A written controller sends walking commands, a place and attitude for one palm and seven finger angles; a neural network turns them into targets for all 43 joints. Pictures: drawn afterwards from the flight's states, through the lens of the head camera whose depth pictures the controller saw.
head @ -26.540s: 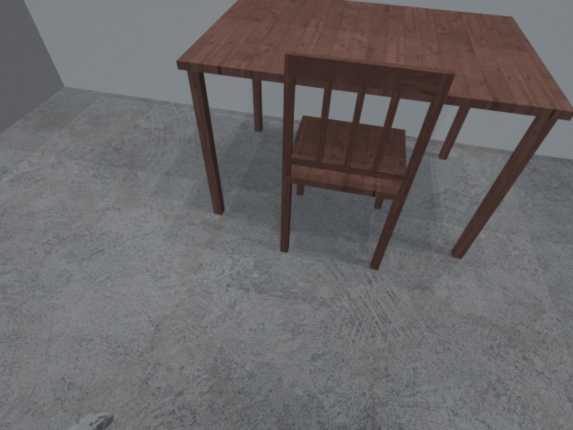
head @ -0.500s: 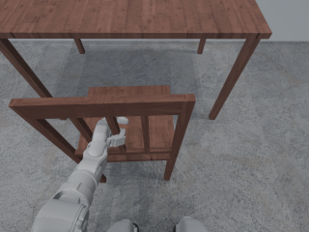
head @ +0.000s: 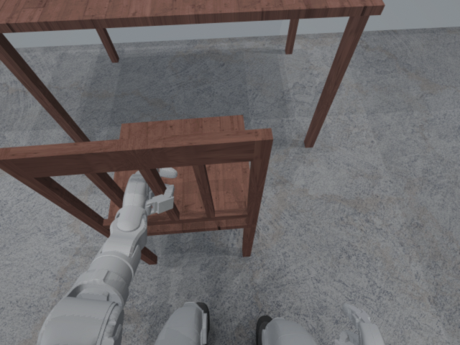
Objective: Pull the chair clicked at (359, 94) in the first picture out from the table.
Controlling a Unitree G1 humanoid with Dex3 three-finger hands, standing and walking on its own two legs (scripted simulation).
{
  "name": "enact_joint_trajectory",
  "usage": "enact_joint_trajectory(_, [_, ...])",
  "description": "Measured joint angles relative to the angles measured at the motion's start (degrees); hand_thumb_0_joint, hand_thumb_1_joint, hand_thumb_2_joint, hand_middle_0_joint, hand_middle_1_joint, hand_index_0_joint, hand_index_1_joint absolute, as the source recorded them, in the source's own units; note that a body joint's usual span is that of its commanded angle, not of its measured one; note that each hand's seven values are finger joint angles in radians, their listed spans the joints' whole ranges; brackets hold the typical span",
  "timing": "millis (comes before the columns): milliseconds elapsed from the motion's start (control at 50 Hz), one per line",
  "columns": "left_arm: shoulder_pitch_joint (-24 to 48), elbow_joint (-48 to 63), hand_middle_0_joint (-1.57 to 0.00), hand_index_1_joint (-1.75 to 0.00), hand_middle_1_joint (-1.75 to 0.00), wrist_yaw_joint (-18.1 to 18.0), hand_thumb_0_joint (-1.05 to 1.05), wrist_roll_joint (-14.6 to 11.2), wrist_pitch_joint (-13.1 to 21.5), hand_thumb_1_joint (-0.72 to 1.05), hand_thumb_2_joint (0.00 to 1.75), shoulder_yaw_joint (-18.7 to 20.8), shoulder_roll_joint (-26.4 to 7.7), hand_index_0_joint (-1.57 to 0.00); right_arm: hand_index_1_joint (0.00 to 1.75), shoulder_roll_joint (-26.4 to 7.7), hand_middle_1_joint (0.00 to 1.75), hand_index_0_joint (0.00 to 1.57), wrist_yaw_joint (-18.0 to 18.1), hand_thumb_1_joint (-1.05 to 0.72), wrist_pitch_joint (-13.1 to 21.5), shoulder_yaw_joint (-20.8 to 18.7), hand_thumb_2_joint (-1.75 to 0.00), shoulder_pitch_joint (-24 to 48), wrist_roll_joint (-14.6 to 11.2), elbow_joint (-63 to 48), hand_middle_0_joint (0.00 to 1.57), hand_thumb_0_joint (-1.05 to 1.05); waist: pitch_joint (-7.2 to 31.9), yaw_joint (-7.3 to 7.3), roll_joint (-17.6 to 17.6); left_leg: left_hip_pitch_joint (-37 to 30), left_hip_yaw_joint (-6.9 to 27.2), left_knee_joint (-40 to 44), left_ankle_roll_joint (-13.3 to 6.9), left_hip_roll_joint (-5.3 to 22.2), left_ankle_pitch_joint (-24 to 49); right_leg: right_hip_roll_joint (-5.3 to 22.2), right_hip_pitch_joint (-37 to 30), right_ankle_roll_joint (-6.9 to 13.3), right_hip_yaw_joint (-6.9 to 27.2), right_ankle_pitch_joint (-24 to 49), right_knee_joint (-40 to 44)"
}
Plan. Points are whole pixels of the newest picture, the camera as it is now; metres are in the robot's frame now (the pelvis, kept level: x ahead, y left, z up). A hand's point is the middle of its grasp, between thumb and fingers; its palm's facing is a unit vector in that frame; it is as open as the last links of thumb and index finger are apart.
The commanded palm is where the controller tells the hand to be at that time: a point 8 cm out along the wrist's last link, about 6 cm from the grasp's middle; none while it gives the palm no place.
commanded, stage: step backward, pulling the chair out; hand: left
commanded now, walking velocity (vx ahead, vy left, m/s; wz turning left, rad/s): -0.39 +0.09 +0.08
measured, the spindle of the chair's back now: (163, 195) +0.39 +0.16 -0.10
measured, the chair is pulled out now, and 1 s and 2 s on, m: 0.40 0.65 0.66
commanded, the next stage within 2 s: stop walking, hand still on the chair in 0.40 s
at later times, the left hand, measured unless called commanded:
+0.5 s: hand (155, 266) +0.24 +0.14 -0.06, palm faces -0.01 -0.98 -0.20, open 5.4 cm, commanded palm +0.22 +0.19 -0.04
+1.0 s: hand out of the picture +0.12 +0.14 -0.06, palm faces -0.04 -0.98 -0.18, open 5.3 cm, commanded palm +0.10 +0.19 -0.04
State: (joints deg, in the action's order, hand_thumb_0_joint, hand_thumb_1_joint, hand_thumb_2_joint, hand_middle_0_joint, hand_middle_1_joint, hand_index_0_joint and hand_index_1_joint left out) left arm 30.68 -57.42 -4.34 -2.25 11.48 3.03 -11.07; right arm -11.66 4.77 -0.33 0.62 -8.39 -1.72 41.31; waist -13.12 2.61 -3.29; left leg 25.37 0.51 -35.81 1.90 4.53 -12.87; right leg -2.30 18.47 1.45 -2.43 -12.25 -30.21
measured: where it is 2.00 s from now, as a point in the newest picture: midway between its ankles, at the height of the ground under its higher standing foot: outside the picture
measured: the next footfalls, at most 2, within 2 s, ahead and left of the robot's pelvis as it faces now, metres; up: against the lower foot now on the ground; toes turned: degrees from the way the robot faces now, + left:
left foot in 0.22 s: -0.11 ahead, +0.14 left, +0.00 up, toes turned +2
right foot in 0.46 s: -0.04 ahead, -0.12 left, +0.00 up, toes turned -1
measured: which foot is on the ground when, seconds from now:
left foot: up 0.00-0.20, down 0.22-1.00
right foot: down 0.00-0.30, up 0.32-0.44, down 0.46-1.00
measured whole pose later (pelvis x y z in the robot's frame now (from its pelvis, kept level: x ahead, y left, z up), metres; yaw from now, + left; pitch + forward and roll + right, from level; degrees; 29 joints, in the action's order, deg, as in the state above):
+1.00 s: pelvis -0.17 +0.02 +0.00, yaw +0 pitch -4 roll +1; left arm 10.6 -47.3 -4.6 -1.3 4.9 -2.8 -7.0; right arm -13.1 6.8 0.0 1.4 -14.0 -1.1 41.6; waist -3.3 2.2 -0.5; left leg 11.0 -2.4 -30.1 -0.7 -0.1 -14.8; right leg 2.7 17.9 -0.8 0.2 -13.0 -31.2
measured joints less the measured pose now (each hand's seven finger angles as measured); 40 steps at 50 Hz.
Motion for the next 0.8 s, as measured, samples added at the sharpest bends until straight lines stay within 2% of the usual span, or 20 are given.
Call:
enact_joint_trajectory(60, [0.43,-1.11,-0.32,-1.44,-1.19,-0.13,0.07,0.31,-0.02,0.67,0.8,0.66,0.55,-0.5,0.3,-0.58,0.3,0.2,0.43,-0.9,0.39,-0.05,-0.9,0.05,-0.4,1.47,0.2,0.0,0.85,0.09,1.79,1.94,1.57,-11.66,0.24,-3.91,-10.19,1.89,1.88,0.21,0.71,1.29,0.8])
enact_joint_trajectory(100, [0.83,-1.14,-0.32,-1.44,-1.19,-0.31,0.07,0.72,-0.66,0.68,0.8,0.62,0.98,-0.5,0.3,-1.62,0.3,0.2,0.85,-0.9,0.86,0.15,-0.9,0.03,-0.37,2.07,0.2,0.01,1.46,0.43,2.77,0.53,1.56,-12.55,0.47,-5.22,-12.08,3.28,3.14,-0.02,1.03,2.84,1.72])
enact_joint_trajectory(160, [1.59,-0.97,-0.3,-1.44,-1.19,-0.71,0.07,0.96,-1.86,0.68,0.79,-0.06,1.77,-0.5,0.3,-3.42,0.3,0.2,1.48,-0.9,1.13,0.12,-0.9,-0.35,-0.65,2.09,0.2,0.01,2.75,1.68,3.16,-4.09,1.45,-5.74,0.73,-4.96,-11.23,4.92,5.34,-0.92,0.25,4.55,2.29])
enact_joint_trajectory(220, [2.89,-0.13,-0.29,-1.44,-1.21,-0.97,0.06,1.01,-3.6,0.68,0.79,-1.94,2.33,-0.5,0.3,-5.38,0.3,0.2,2.18,-0.9,1.05,-0.44,-0.9,-0.88,-0.88,1.56,0.2,0.01,3.81,2.6,2.59,-10.02,0.71,5.06,0.39,-3.17,-4.75,5.78,8.02,-1.94,-0.84,5.7,1.5])
enact_joint_trajectory(240, [3.56,0.38,-0.29,-1.44,-1.22,-0.89,0.06,1.03,-4.24,0.68,0.79,-2.65,2.03,-0.5,0.3,-5.3,0.3,0.2,2.4,-0.91,0.85,-0.86,-0.9,-0.55,-0.86,1.63,0.2,0.01,3.42,2.84,3.51,-10.65,0.31,7.22,0.13,-3.82,-5.6,6.66,8.74,-2.35,-0.68,6.07,1.04])
enact_joint_trajectory(280, [4.16,1.25,-0.28,-1.44,-1.23,-0.74,0.06,1.03,-5.07,0.69,0.78,-3.47,1.04,-0.5,0.3,-4.37,0.3,0.2,2.37,-0.91,-0.03,-1.27,-0.9,-0.35,-0.74,0.83,0.2,0.01,2.04,1.97,6.16,-10.91,-1.11,7.95,-0.48,-5.26,-4.46,7.75,9.18,-2.78,0.9,9.71,1.19])
enact_joint_trajectory(300, [3.87,1.88,-0.28,-1.44,-1.23,-0.69,0.06,0.87,-5.33,0.69,0.78,-3.56,0.6,-0.5,0.3,-3.96,0.3,0.2,2.15,-0.91,-0.46,-1.35,-0.9,-0.59,-0.42,-0.01,0.2,0.01,1.54,1.64,6.64,-10.91,-1.67,7.67,-0.69,-5.24,-3.9,7.64,9.67,-2.65,1.26,9.41,-0.11])
enact_joint_trajectory(380, [1.34,2.49,-0.28,-1.44,-1.22,-0.49,0.06,0.46,-5.0,0.69,0.79,-2.94,0.96,-0.5,0.3,-2.22,0.3,0.2,0.66,-0.91,-1.18,-1.67,-0.9,-2.77,0.8,-1.82,0.2,0.0,0.85,1.3,3.81,-10.48,-1.21,6.69,-0.76,-2.71,-2.94,4.6,9.47,-1.42,1.37,-6.94,-11.82])
enact_joint_trajectory(420, [0.41,1.78,-0.28,-1.44,-1.21,-0.37,0.07,0.43,-4.37,0.7,0.79,-2.68,1.47,-0.5,0.3,-1.13,0.3,0.2,-0.23,-0.91,-1.25,-1.32,-0.9,-4.1,0.55,-1.39,0.2,0.0,0.93,0.39,2.1,-10.26,-0.74,6.12,-0.21,-1.04,-2.73,3.27,5.43,-1.03,0.71,-6.21,-8.97])
enact_joint_trajectory(460, [-0.15,0.31,-0.3,-1.44,-1.22,0.19,0.07,0.52,-3.63,0.69,0.8,-2.8,1.44,-0.5,0.3,0.12,0.3,0.2,-0.88,-0.91,-1.09,-0.59,-0.9,-5.73,0.13,-0.45,0.2,0.0,2.02,-0.81,1.79,-9.36,-0.63,4.16,0.64,-0.3,-3.35,3.28,-0.22,-1.02,0.56,1.0,-1.2])
enact_joint_trajectory(480, [-0.23,-0.47,-0.31,-1.44,-1.22,0.46,0.07,0.63,-3.16,0.68,0.8,-2.58,1.18,-0.5,0.3,0.52,0.3,0.2,-1.03,-0.9,-1.06,-0.09,-0.9,-5.79,-0.07,0.33,0.2,0.0,2.32,-1.36,1.52,-8.68,-0.65,2.68,1.11,0.31,-3.93,2.78,-1.72,-1.83,0.59,0.79,1.6])
enact_joint_trajectory(520, [0.39,-2.24,-0.31,-1.44,-1.22,0.61,0.07,0.05,-2.14,0.68,0.81,-1.98,0.72,-0.5,0.3,0.59,0.3,0.2,-0.8,-0.9,-1.06,0.49,-0.9,-4.55,-0.67,1.62,0.2,0.0,1.72,-0.79,0.14,-6.8,0.18,-0.43,1.16,1.43,-5.64,1.43,-1.38,-1.7,0.02,0.91,1.99])
enact_joint_trajectory(560, [-0.46,-0.31,-0.31,-1.44,-1.21,0.6,0.07,-0.09,-3.26,0.68,0.81,-1.16,0.52,-0.5,0.3,0.3,0.3,0.2,-0.37,-0.9,-1.39,0.48,-0.9,-3.71,-0.92,1.22,0.2,0.01,1.4,0.38,0.35,-5.19,1.02,-3.58,0.68,-0.1,-9.9,1.95,0.0,-1.29,-0.05,1.64,1.22])
enact_joint_trajectory(600, [-2.06,2.31,-0.31,-1.44,-1.21,0.32,0.07,-0.13,-4.59,0.68,0.8,-0.77,0.58,-0.5,0.3,-0.59,0.3,0.21,0.34,-0.9,-1.33,0.54,-0.9,-3.18,-1.05,0.5,0.21,0.01,1.53,1.28,0.95,-5.93,0.71,-2.22,0.05,-1.55,-10.57,2.81,1.35,-1.39,0.45,2.3,0.39])
enact_joint_trajectory(640, [-3.57,4.68,-0.31,-1.44,-1.22,-0.14,0.06,-0.18,-5.97,0.68,0.8,-1.16,0.8,-0.5,0.3,-1.55,0.3,0.21,1.16,-0.9,-1.08,0.58,-0.9,-3.01,-0.95,-0.13,0.21,0.01,1.82,1.9,1.71,-7.35,0.1,2.37,-0.57,-2.46,-2.66,3.79,2.52,-1.95,0.83,2.31,-1.16])
enact_joint_trajectory(680, [-5.04,6.15,-0.3,-1.44,-1.23,-0.56,0.06,-0.12,-6.9,0.68,0.79,-1.47,1.05,-0.5,0.3,-1.98,0.3,0.2,1.72,-0.9,-0.93,0.42,-0.9,-2.97,-0.7,-0.49,0.2,0.01,1.84,1.44,2.93,-8.15,-0.91,3.12,-0.63,-3.17,-0.04,4.51,2.78,-2.36,1.81,1.64,-2.37])
enact_joint_trajectory(760, [-8.75,6.05,-0.29,-1.44,-1.22,-0.64,0.07,-0.41,-6.81,0.69,0.79,-2.9,2.56,-0.5,0.3,-2.58,0.3,0.2,1.66,-0.91,-1.27,0.01,-0.9,-4.84,-0.63,-1.42,0.2,0.01,4.28,0.35,2.18,-8.89,-1.22,4.19,-1.58,-2.76,-1.05,4.18,2.94,-2.11,1.8,-6.69,-4.09])
enact_joint_trajectory(800, [-10.59,6.03,-0.29,-1.44,-1.22,-0.24,0.07,-0.15,-6.63,0.69,0.79,-3.44,3.06,-0.5,0.3,-2.45,0.3,0.2,1.38,-0.91,-1.49,0.08,-0.9,-5.49,-0.56,-1.06,0.2,0.01,5.26,-0.07,1.94,-9.29,-0.97,3.65,-1.86,-2.65,-2.47,4.0,1.8,-2.14,1.66,-4.76,-2.88])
